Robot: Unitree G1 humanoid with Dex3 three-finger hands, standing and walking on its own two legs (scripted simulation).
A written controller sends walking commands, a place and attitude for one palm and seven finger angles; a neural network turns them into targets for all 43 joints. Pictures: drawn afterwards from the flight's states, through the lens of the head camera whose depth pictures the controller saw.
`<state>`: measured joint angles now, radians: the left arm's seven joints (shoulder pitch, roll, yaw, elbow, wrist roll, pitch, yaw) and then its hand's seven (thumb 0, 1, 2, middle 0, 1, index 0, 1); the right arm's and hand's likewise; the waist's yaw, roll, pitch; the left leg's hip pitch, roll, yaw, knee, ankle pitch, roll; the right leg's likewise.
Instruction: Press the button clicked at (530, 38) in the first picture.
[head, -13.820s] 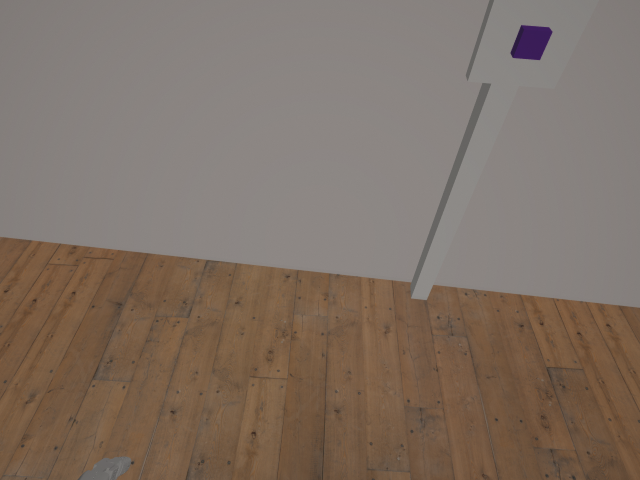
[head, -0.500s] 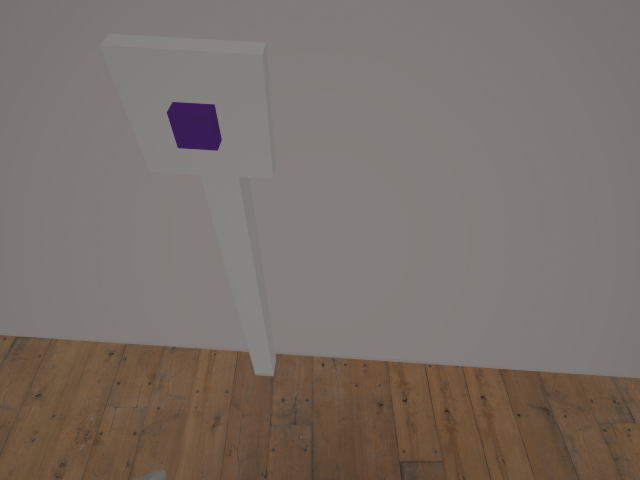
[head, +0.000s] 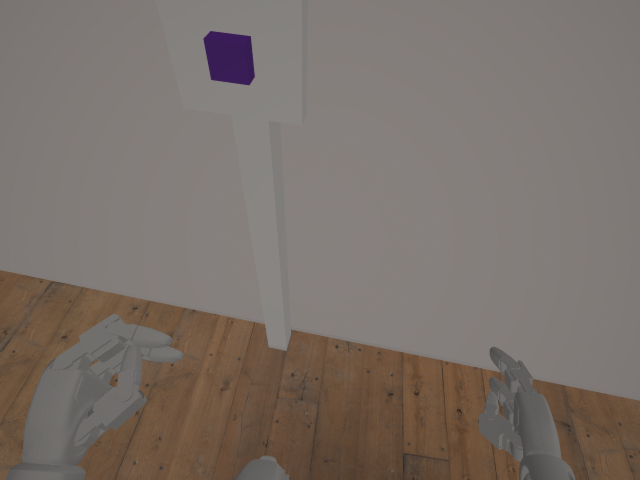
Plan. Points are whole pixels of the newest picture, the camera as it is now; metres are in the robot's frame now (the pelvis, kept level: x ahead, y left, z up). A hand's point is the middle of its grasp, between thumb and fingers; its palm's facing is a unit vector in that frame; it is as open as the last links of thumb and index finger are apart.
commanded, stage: raise the hand and make a fist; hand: left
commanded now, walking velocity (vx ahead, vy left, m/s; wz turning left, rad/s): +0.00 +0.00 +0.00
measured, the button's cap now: (231, 57) +0.55 +0.19 +0.24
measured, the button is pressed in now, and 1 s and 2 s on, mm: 0 0 0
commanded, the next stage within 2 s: aim a knuckle at the button in 1.42 s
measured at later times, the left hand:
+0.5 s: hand (135, 319) +0.23 +0.22 +0.13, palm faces -0.10 -0.99 -0.08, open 3.1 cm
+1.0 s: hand (63, 218) +0.26 +0.26 +0.23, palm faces -0.02 -0.99 -0.11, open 3.1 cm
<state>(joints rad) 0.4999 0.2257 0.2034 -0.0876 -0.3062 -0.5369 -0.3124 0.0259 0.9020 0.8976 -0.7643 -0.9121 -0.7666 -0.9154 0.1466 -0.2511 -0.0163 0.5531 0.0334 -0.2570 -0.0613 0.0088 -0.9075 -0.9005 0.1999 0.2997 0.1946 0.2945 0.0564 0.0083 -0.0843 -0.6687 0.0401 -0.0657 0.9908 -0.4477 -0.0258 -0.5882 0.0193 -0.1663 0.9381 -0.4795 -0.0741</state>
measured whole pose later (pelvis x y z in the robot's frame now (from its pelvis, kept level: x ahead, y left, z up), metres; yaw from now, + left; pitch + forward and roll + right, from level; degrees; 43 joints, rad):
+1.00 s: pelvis +0.02 +0.04 +0.05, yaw -2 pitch -3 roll -1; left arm 0.13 0.36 0.33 -0.30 -0.33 0.17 -0.32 0.02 0.90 0.90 -1.30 -1.50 -1.31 -1.50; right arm 0.21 -0.23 0.10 0.61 0.07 -0.25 -0.08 0.01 -0.90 -0.90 0.21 0.30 0.20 0.30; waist 0.07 0.04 -0.04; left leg -0.22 -0.01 0.01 0.56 -0.29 0.03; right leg -0.16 -0.01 -0.09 0.50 -0.30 0.00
